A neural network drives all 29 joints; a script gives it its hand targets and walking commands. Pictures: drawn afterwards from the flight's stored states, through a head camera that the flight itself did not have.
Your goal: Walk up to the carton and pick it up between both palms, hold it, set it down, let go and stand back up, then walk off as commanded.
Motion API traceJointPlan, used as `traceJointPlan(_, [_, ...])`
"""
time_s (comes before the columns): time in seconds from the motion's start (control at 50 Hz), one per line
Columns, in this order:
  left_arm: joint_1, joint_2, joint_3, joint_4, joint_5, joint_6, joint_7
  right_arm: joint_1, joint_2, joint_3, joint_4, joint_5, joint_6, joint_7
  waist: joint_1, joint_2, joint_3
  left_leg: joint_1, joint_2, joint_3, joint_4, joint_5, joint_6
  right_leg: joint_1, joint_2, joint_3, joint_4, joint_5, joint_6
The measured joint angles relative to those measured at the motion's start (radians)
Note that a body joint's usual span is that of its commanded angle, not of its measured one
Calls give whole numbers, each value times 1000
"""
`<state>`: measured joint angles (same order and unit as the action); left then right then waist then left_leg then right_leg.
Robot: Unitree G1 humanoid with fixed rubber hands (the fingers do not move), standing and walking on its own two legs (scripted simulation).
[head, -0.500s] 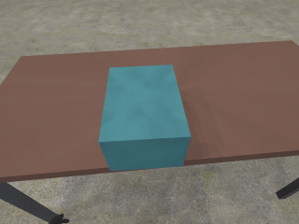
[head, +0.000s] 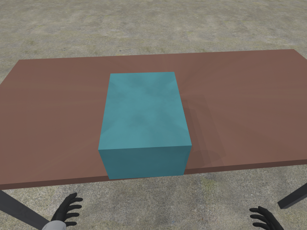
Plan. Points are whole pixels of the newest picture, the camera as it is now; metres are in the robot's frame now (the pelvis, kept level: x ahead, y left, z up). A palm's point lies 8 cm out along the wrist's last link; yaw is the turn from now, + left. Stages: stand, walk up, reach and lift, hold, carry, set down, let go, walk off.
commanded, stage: reach and lift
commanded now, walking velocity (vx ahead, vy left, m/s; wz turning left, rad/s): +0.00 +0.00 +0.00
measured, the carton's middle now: (144, 121) +0.44 +0.05 +0.03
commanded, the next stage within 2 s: none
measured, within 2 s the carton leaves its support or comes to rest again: neither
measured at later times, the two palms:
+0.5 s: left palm out of the picture +0.15 +0.26 -0.02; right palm out of the picture +0.11 -0.23 +0.00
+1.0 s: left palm (41, 225) +0.15 +0.25 +0.05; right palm out of the picture +0.10 -0.18 +0.06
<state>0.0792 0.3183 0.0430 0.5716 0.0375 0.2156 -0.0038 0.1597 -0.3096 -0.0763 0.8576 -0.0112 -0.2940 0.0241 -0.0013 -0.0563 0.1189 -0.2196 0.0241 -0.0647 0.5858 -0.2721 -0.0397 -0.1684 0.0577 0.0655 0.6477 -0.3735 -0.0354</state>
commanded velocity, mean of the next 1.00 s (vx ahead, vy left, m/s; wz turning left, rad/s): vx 0.00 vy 0.00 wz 0.00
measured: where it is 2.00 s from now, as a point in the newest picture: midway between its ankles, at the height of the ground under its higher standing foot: outside the picture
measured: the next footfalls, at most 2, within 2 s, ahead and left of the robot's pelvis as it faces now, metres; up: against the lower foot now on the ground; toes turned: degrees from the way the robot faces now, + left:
none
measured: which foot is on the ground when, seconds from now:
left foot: down 0.00-1.00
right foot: down 0.00-1.00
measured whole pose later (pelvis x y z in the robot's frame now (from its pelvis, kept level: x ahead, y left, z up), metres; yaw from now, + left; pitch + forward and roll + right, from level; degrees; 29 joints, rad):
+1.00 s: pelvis -0.07 +0.04 +0.01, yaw -3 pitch -11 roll +1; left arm 0.20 0.23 0.04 0.03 -0.12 0.34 0.05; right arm 0.37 -0.23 0.00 -0.15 0.09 0.24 0.01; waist 0.00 -0.03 0.09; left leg -0.11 0.02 0.04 0.36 -0.12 0.00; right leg 0.02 0.03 0.07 0.44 -0.29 -0.01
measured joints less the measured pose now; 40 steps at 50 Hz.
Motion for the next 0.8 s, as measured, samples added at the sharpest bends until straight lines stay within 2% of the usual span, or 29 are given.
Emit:
traceJointPlan(0.14, [54,0,0,-11,0,10,-3,41,10,29,-86,0,50,-33,0,-23,-50,81,0,1,-81,36,0,70,-5,0,-57,24,0])
traceJointPlan(0.26, [119,0,0,-84,-15,23,-3,86,22,42,-207,0,131,-40,0,-23,-52,107,0,1,-120,70,0,87,-6,0,-80,49,-1])
traceJointPlan(0.36, [134,0,0,-148,-69,25,-3,141,56,43,-362,0,207,-53,0,-24,-44,112,0,2,-141,97,0,87,-7,0,-90,73,-1])
traceJointPlan(0.44, [135,0,0,-240,-101,50,-4,198,80,69,-535,0,287,-78,0,-24,-39,113,0,4,-136,106,0,90,-9,0,-90,83,-2])
traceJointPlan(0.52, [135,0,0,-351,-126,104,-3,244,82,104,-699,19,371,-94,0,-23,-39,126,-3,10,-126,108,0,107,-15,0,-91,86,-2])
traceJointPlan(0.62, [135,0,0,-470,-134,191,-3,252,82,106,-833,63,469,-113,0,-23,-39,152,-9,35,-121,108,0,130,-37,0,-94,86,-1])
traceJointPlan(0.68, [135,0,0,-519,-136,233,-3,252,82,106,-894,88,507,-114,0,-23,-38,161,-10,61,-120,108,1,131,-56,0,-97,92,-1])
traceJointPlan(0.74, [129,-1,0,-546,-136,252,1,253,82,106,-926,99,533,-111,0,-23,-30,165,-10,86,-120,107,17,130,-70,1,-104,102,-1])
traceJointPlan(0.8, [122,-14,1,-547,-119,228,25,253,82,103,-929,100,562,-69,0,-17,-29,168,-7,89,-134,107,33,141,-60,0,-107,137,32])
